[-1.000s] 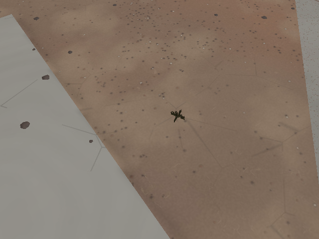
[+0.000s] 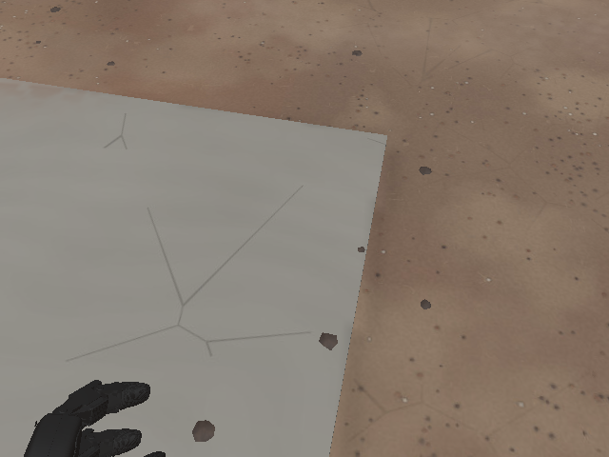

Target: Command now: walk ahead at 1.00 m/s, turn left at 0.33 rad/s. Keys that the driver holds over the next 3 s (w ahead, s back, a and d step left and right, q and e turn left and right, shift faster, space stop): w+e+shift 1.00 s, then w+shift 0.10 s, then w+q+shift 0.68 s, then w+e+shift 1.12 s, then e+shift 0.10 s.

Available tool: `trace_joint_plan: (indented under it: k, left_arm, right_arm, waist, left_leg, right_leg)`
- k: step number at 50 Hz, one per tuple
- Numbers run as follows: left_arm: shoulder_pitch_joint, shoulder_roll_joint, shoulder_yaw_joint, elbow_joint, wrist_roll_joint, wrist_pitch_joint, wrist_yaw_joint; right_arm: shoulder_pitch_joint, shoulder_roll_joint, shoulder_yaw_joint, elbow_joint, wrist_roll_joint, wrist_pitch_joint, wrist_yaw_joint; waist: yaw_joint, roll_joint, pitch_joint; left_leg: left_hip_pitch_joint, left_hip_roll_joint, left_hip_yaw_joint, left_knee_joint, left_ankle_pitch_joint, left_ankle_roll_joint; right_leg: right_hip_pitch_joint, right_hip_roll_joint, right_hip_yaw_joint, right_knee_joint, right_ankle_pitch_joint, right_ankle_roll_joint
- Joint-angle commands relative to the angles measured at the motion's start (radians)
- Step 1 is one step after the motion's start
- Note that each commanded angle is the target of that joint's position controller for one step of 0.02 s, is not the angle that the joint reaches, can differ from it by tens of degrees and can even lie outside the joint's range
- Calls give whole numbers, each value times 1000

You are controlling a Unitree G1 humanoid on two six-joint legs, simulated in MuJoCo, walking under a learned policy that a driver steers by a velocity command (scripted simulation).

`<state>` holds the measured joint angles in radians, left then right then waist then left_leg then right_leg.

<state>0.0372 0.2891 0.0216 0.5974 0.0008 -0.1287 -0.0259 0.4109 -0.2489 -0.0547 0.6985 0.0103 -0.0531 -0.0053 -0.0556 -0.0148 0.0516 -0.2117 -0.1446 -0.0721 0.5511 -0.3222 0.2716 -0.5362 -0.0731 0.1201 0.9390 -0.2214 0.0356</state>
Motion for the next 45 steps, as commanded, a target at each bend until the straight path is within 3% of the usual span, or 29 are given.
trace_joint_plan:
  k: [1, 3, 6, 8, 9, 10, 11, 12, 13, 14, 15, 16, 18, 20, 23, 25, 27, 29, 31, 32, 33, 34, 35, 36, 37, 38, 39, 43, 45]
  left_arm:
    - [74, -18, -10, -12, 4, 26, -18]
    - [37, 32, 6, -18, -33, 37, -12]
    - [-25, 82, 22, -27, -53, 40, -16]
    - [119, 130, 51, 23, -63, 42, -23]
    - [364, 171, 79, 105, -65, 47, -23]
    - [674, 205, 92, 198, -50, 59, -23]
    - [707, 134, 51, 259, -16, 59, -44]
    - [530, 198, 53, 178, 11, 50, -44]
    - [430, 158, 70, 126, 11, 52, -28]
    - [399, 114, 58, 119, 17, 44, -25]
    - [364, 127, 55, 128, 16, 27, -26]
    - [340, 128, 51, 132, 13, 14, -23]
    - [345, 49, 28, 147, -6, 14, -11]
    - [394, 31, 22, 152, -25, 22, -1]
    - [448, 33, 25, 149, -28, 35, 21]
    - [503, 27, 24, 177, -32, 47, 30]
    - [523, 20, 19, 201, -38, 51, 34]
    - [488, 47, 27, 202, -37, 51, 39]
    - [311, 113, 55, 148, -16, 72, 39]
    - [398, -18, 20, 120, -44, 73, 32]
    - [414, -40, -8, 91, -44, 80, 31]
    - [337, 50, 24, 75, -57, 87, 32]
    - [258, 85, 35, 62, -37, 89, 28]
    - [205, 57, 37, 40, -18, 86, 20]
    - [181, 32, 38, 25, -12, 96, 11]
    - [203, 1, 34, 15, -27, 113, 2]
    - [216, -9, 32, 11, -39, 128, -2]
    - [345, 70, 59, 47, -34, 157, -17]
    - [347, 103, 67, 68, -43, 168, -16]
  right_arm:
    - [-154, -122, -36, -68, 9, -39, -21]
    - [-130, -139, -40, -49, -6, -62, -2]
    - [-88, -127, -34, -9, -7, -64, 9]
    - [-116, -141, -35, 0, -38, -48, 9]
    - [-165, -143, -33, -6, -60, -35, 9]
    - [-289, -162, -35, -27, -70, -32, 3]
    - [-242, 45, 10, -43, -71, -56, 16]
    - [47, 70, 40, -112, 18, -93, 42]
    - [-56, -51, 25, -101, 69, -104, 45]
    - [-244, -105, 16, -136, 48, -103, 34]
    - [-301, -78, 20, -153, 12, -98, 14]
    - [-318, -56, 26, -166, -18, -97, 8]
    - [-309, -43, 24, -165, -26, -84, 8]
    - [-355, -38, 30, -185, -27, -78, 1]
    - [-569, -2, 49, -258, -36, -94, 4]
    - [-646, 12, 49, -280, -22, -108, 20]
    - [-635, -30, 26, -279, 3, -111, 26]
    - [-507, -112, -19, -259, 12, -115, 18]
    - [-184, -177, -51, -196, 37, -104, -7]
    - [-6, -210, -59, -134, -11, -96, -3]
    - [-19, -158, -58, -130, 13, -94, 5]
    - [-78, -97, -49, -132, 18, -83, -6]
    - [-95, -92, -53, -104, 13, -72, -13]
    - [-129, -93, -57, -65, -4, -69, -12]
    - [-162, -78, -51, -49, -17, -73, -14]
    - [-222, -58, -43, -46, -13, -77, -11]
    - [-292, -43, -36, -52, 2, -80, -4]
    - [-444, -153, -69, -53, 25, -100, 16]
    - [-446, -170, -73, -40, 33, -112, 29]
  waist:
    - [52, 90, 10]
    - [21, 120, 4]
    - [-9, 126, 47]
    - [59, 122, -14]
    - [172, 102, -135]
    - [357, -8, -203]
    - [248, -340, -107]
    - [27, -559, -229]
    - [93, -274, -187]
    - [126, -38, -86]
    - [94, 47, -89]
    - [67, 46, -54]
    - [32, -10, -3]
    - [45, 13, 43]
    - [119, 6, 76]
    - [150, -42, 54]
    - [135, -79, -3]
    - [43, -134, -132]
    - [-158, -188, -302]
    - [-128, 147, -521]
    - [-100, 401, -603]
    - [-102, 363, -427]
    - [-98, 226, -269]
    - [-58, 126, -130]
    - [-16, 101, -62]
    - [41, 95, -10]
    - [82, 87, 30]
    - [209, 110, -25]
    - [210, 76, -21]
  left_leg:
    - [-357, 132, -92, -240, -33, -17]
    - [-238, 176, -94, -227, -39, -20]
    - [14, 268, -86, -171, 92, -27]
    - [144, 297, -38, -1, 430, -54]
    - [126, 266, 18, 245, 621, -79]
    - [-48, 192, 95, 767, 537, -149]
    - [-510, 56, 85, 1273, -283, -204]
    - [-755, 28, -34, 1267, -279, -218]
    - [-808, 124, -50, 1182, -82, -205]
    - [-750, 155, -41, 1086, -3, -200]
    - [-681, 183, -63, 1022, 26, -206]
    - [-642, 196, -88, 940, 40, -213]
    - [-606, 211, -75, 846, 49, -225]
    - [-656, 215, -33, 721, 59, -253]
    - [-534, 164, 60, 364, 216, -289]
    - [-402, 109, 100, 180, 305, -291]
    - [-241, 69, 98, 49, 363, -279]
    - [-5, 33, 81, 27, 343, -247]
    - [319, 146, -41, -23, 297, -199]
    - [797, 417, -446, -39, -71, -55]
    - [831, 536, -740, -153, -346, -42]
    - [693, 493, -636, -165, -349, -91]
    - [527, 446, -499, -187, -218, -119]
    - [357, 435, -418, -221, -127, -118]
    - [208, 437, -354, -260, -68, -125]
    - [81, 453, -312, -296, -63, -132]
    - [-35, 465, -255, -332, -33, -143]
    - [-152, 381, 65, -364, 48, -177]
    - [-143, 345, 166, -324, 59, -199]
  right_leg:
    - [333, 27, -140, -253, 327, 33]
    - [284, 8, -135, -302, 378, 27]
    - [113, -35, -129, -353, 288, -22]
    - [160, -15, -158, -347, 208, -66]
    - [382, 32, -189, -347, 219, -81]
    - [629, 49, -185, -352, 211, -92]
    - [759, 32, 10, -226, 220, -118]
    - [878, -170, 735, -601, -287, -315]
    - [835, -258, 871, -791, -674, -355]
    - [672, -238, 795, -792, -579, -324]
    - [576, -209, 749, -753, -480, -319]
    - [484, -157, 677, -728, -391, -328]
    - [374, -62, 489, -721, -239, -312]
    - [339, -25, 404, -728, -106, -315]
    - [244, 29, 308, -779, 150, -294]
    - [242, 30, 289, -786, 273, -277]
    - [285, 20, 293, -748, 395, -244]
    - [349, 24, 280, -575, 769, -197]
    - [329, 52, 272, -204, 848, -122]
    - [-83, 138, 176, 187, 554, -49]
    - [-185, 143, 130, 334, -199, -67]
    - [-253, 67, 102, 337, -204, -89]
    - [-249, 45, 51, 299, -180, -101]
    - [-237, 14, 27, 263, -176, -115]
    - [-176, -28, 19, 236, -182, -126]
    - [-128, -74, 28, 197, -203, -134]
    - [-73, -102, 22, 129, -221, -136]
    - [199, -97, -86, -12, 135, -109]
    - [301, -70, -163, -53, 203, -105]
